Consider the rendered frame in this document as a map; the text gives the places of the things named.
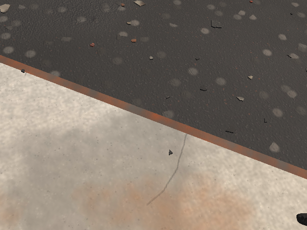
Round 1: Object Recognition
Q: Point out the robot right hand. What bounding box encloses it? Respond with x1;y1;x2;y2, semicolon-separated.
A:
296;213;307;226

